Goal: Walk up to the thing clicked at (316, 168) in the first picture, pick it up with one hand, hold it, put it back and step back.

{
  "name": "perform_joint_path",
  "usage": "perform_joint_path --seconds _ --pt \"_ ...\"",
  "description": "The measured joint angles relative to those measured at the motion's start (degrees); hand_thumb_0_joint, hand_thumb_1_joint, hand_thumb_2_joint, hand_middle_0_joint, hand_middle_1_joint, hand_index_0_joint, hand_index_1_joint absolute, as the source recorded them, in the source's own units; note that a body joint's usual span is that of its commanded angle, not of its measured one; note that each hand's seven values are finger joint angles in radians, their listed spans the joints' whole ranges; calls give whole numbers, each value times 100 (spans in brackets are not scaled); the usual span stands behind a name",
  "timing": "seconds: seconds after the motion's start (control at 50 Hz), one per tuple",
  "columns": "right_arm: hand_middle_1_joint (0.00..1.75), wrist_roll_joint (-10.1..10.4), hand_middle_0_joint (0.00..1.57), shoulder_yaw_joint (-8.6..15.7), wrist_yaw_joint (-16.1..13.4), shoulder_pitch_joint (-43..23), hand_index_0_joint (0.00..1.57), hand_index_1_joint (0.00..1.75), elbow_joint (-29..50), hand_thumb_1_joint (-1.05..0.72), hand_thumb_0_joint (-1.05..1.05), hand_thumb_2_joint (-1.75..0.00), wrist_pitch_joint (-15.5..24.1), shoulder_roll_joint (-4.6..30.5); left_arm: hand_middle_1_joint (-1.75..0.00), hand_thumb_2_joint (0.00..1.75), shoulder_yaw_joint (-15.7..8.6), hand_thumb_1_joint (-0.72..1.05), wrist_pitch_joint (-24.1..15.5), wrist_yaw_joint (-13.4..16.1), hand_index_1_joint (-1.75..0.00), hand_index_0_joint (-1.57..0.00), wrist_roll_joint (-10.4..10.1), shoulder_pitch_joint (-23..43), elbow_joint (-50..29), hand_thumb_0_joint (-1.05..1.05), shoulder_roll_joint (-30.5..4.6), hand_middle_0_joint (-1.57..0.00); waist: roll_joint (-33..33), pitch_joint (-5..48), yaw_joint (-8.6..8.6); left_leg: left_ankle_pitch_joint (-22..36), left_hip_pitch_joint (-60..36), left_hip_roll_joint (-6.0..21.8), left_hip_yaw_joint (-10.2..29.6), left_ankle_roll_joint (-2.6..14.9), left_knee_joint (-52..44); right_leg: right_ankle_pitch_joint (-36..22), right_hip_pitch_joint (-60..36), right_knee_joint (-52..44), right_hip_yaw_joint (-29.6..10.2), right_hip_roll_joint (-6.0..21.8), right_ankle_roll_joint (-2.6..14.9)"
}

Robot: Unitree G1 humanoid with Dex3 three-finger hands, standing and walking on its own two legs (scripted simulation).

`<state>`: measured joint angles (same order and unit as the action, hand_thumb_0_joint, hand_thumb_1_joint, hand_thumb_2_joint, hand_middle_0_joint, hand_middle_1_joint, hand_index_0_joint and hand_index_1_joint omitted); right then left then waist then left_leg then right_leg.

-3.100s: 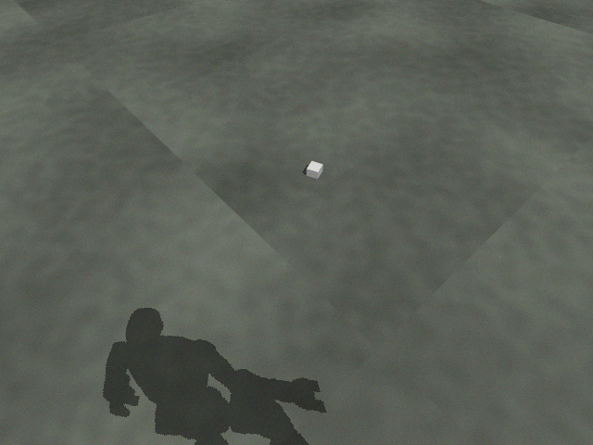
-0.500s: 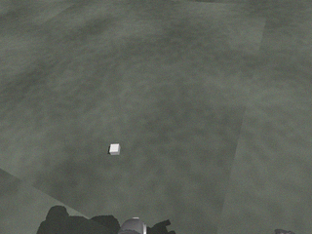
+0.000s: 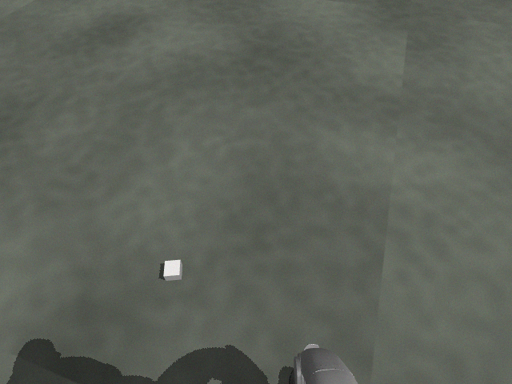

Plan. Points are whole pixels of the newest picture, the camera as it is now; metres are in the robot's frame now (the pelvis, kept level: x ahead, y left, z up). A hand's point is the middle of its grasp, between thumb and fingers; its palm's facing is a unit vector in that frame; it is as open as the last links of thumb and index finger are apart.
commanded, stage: walk up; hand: left
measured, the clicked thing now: (173, 270) +0.63 +0.32 -0.74
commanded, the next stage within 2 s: none
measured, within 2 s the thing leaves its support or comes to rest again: neither
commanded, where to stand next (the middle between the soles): +0.24 +0.08 m, yaw -2 degrees
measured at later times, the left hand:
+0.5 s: hand out of the picture +0.15 +0.38 -0.14, palm faces -0.01 -0.89 -0.46, open 7.4 cm
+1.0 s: hand (58, 346) +0.23 +0.37 -0.16, palm faces -0.09 -0.92 -0.37, open 7.4 cm
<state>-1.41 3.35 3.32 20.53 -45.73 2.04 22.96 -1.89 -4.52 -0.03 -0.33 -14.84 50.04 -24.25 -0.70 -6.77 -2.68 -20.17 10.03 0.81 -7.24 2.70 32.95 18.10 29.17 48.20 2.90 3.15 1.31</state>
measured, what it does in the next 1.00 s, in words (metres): walks ahead: right foot, then left foot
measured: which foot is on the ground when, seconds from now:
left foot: down 0.00-0.12, up 0.14-0.50, down 0.52-1.00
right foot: up 0.00-0.08, down 0.10-0.54, up 0.56-0.90, down 0.92-1.00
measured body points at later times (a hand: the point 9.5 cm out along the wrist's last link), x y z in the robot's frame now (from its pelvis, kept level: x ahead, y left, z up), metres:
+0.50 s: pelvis +0.10 +0.08 -0.01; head +0.11 +0.08 +0.44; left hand +0.15 +0.43 -0.10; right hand +0.16 -0.26 -0.12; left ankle +0.18 +0.23 -0.73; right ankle +0.14 -0.08 -0.73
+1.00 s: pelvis +0.14 +0.11 -0.01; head +0.17 +0.11 +0.44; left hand +0.23 +0.42 -0.13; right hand +0.20 -0.21 -0.13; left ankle +0.18 +0.23 -0.73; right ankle +0.15 -0.01 -0.73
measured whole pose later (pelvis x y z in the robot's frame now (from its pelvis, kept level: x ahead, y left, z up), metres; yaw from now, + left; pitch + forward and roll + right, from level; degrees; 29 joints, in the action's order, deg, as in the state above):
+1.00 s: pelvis +0.14 +0.11 -0.01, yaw -3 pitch -3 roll -1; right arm 0.2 1.0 -1.6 10.5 -53.8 2.3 21.9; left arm -1.9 0.2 -0.7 1.3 -8.5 56.9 -21.8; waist 0.7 -6.6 -0.1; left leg -19.5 19.4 3.7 -3.8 0.3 40.6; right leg 18.9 17.2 38.6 1.5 0.5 0.3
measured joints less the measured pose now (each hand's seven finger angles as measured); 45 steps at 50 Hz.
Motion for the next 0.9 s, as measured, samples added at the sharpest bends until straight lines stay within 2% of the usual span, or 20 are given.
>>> perform_joint_path --seconds 0.06,0.1,0.14,0.2,0.24,0.34,0.44,0.5,0.52,0.54,0.58,0.64,0.78,0.9 --pt "30 -10 20 13 5 66 21 30 77 -90 1 -90 -75 48 -30 90 1 90 1 -1 -30 -20 27 52 -38 1 111 -21 136 -42 -71 -272 -116 -70 -77 11 177 -373 -243 -711 150 -95 47" --pt "30 19 20 16 12 126 21 30 115 -90 1 -90 -142 75 -30 90 -11 90 -69 15 -30 -20 43 15 -100 1 141 -21 247 -13 -65 -605 -80 -56 -96 4 587 -860 -587 -1251 196 -231 117" --pt "30 45 20 31 -2 39 21 30 56 -91 1 -90 -230 70 -30 90 -43 90 -126 66 -30 -20 84 46 -154 1 211 -21 487 -92 1 -803 228 33 189 26 1544 -729 -633 -1032 264 -366 199" --pt "30 3 20 -24 12 -52 20 30 -23 -91 1 -90 -371 18 -30 90 2 90 -100 108 -30 -20 79 25 -215 1 230 -21 542 -36 133 -998 889 -108 556 -33 2890 -497 -794 -969 246 -278 251" --pt "30 4 20 -25 49 -119 20 30 -65 -91 1 -90 -391 57 -30 90 10 90 -82 117 -30 -21 83 -46 -220 1 260 -21 593 39 198 -800 1278 -39 708 -86 3196 -524 -978 -1190 224 -217 226" --pt "30 -6 20 93 122 -230 21 30 -86 -91 1 -90 -324 250 -30 90 -24 90 -114 64 -30 -21 121 -319 -165 1 208 -21 685 151 316 48 1838 349 1025 -249 2713 -615 -1310 -1619 122 -111 59" --pt "30 5 20 168 125 -244 20 30 -276 -91 1 -90 -278 325 -30 90 -117 90 6 -11 -30 -21 215 -440 -105 1 -5 -21 507 264 398 280 1690 580 857 -362 1370 -414 -1342 -1543 47 56 -38" --pt "30 19 20 167 38 -215 20 30 -423 -91 1 -90 -194 332 -30 90 -127 90 127 -23 -30 -21 223 -419 -69 1 -133 -21 356 329 453 601 1245 510 717 -354 649 -108 -1196 -1132 -22 134 -144" --pt "30 15 20 173 -17 -226 20 30 -489 -91 1 -90 -146 290 -30 90 -131 90 189 -14 -30 -20 226 -382 -31 1 -184 -21 217 331 432 565 1161 406 657 -387 606 70 -1101 -871 -76 235 -133" --pt "30 -9 20 161 -76 -252 20 30 -544 -91 1 -90 -105 205 -30 90 -143 90 267 8 -30 -20 216 -323 29 1 -232 -21 1 296 423 466 1146 276 550 -381 719 377 -1006 -568 -243 332 -42" --pt "30 -30 20 55 -149 -267 20 30 -591 -91 1 -90 -47 75 -30 90 -131 90 397 63 -30 -20 147 -231 169 1 -210 -21 -192 305 372 301 1155 212 459 -336 877 724 -782 32 -581 134 18" --pt "30 -23 20 -96 -194 -338 20 30 -651 -91 1 -90 -9 -113 -30 90 -41 91 438 68 -30 -20 90 -90 363 1 -136 -20 -301 275 245 305 1044 221 464 -241 721 815 -571 548 -578 -133 25" --pt "30 28 20 -244 -335 -548 21 30 -629 -90 1 -90 172 -238 -30 90 44 91 509 3 -30 -20 64 255 590 1 108 -21 -340 56 243 352 825 176 279 -135 413 704 -619 81 -472 -150 4" --pt "30 87 20 -243 -454 -788 21 30 -601 -90 1 -90 140 -151 -30 90 14 90 562 -19 -30 -20 114 509 642 1 175 -21 -153 -16 253 182 955 217 175 -165 704 378 -1026 -683 -236 -137 93"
